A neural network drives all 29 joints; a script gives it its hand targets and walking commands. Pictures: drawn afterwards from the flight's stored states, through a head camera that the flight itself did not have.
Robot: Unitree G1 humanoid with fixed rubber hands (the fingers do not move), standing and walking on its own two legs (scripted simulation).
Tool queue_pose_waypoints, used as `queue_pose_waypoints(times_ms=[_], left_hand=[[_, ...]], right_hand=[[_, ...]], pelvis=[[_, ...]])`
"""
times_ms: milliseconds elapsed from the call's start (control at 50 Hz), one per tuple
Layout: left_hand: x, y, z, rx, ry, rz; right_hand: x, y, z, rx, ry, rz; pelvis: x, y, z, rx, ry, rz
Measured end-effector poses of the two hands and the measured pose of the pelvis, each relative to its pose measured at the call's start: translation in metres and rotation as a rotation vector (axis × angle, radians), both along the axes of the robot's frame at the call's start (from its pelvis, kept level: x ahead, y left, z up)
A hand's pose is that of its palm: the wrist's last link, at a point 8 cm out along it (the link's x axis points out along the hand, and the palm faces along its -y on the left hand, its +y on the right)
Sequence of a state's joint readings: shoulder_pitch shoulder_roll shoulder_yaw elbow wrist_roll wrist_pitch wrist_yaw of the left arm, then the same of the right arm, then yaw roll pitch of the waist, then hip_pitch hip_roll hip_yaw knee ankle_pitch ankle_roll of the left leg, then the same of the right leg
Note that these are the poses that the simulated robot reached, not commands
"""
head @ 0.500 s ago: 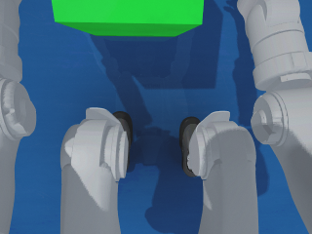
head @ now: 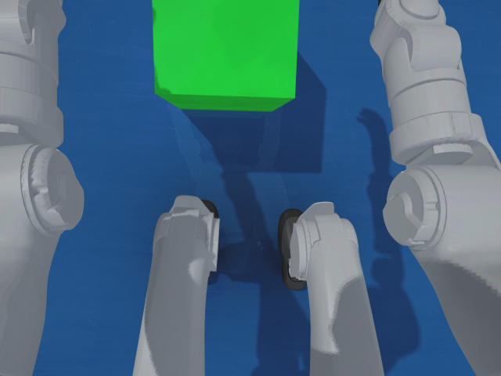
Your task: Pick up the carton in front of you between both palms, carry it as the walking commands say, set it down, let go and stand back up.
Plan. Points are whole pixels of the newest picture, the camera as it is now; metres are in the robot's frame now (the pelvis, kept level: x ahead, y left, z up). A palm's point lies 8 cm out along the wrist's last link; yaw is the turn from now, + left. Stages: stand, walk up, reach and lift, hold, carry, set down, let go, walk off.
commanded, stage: set down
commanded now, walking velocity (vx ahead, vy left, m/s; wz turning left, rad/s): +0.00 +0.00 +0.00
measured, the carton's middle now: (226, 49) +0.56 +0.08 -0.35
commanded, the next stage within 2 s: let go in 0.50 s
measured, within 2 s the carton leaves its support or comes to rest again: neither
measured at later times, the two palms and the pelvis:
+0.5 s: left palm out of the picture +0.56 +0.28 +0.05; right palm out of the picture +0.58 -0.11 +0.04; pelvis +0.02 +0.00 +0.14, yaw +2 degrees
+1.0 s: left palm out of the picture +0.43 +0.28 +0.14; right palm out of the picture +0.46 -0.16 +0.14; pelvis +0.07 +0.00 +0.25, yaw +4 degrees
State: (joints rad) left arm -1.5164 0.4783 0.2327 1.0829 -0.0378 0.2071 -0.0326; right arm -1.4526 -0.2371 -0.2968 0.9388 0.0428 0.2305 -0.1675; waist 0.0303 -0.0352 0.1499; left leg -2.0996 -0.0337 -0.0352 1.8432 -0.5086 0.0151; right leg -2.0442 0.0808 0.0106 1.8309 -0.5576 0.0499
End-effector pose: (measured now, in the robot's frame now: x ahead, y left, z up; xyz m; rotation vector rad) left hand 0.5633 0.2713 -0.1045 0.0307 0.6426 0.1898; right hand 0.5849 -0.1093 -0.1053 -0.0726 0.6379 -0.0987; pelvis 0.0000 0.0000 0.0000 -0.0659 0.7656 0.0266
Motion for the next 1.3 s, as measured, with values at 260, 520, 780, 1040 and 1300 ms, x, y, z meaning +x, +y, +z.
queue_pose_waypoints(times_ms=[260,520,780,1040,1300], left_hand=[[-0.001,0.012,0.078,0.001,-0.001,0.0],[-0.003,0.012,0.157,-0.002,0.0,-0.009],[-0.061,0.015,0.195,0.09,0.1,-0.053],[-0.151,0.0,0.255,0.08,0.119,-0.067],[-0.247,-0.027,0.307,0.078,0.15,-0.084]], right_hand=[[0.001,-0.001,0.075,0.004,-0.003,0.007],[-0.004,-0.002,0.153,0.0,-0.003,0.017],[-0.059,-0.018,0.193,-0.105,0.08,0.095],[-0.142,-0.059,0.254,-0.104,0.113,0.124],[-0.24,-0.105,0.308,-0.087,0.14,0.104]], pelvis=[[0.013,0.001,0.074,0.007,0.049,0.007],[0.025,0.004,0.15,0.013,0.042,0.015],[0.05,0.008,0.211,0.025,-0.024,0.023],[0.078,0.002,0.255,0.049,-0.191,0.029],[0.1,-0.008,0.288,0.078,-0.489,0.028]])
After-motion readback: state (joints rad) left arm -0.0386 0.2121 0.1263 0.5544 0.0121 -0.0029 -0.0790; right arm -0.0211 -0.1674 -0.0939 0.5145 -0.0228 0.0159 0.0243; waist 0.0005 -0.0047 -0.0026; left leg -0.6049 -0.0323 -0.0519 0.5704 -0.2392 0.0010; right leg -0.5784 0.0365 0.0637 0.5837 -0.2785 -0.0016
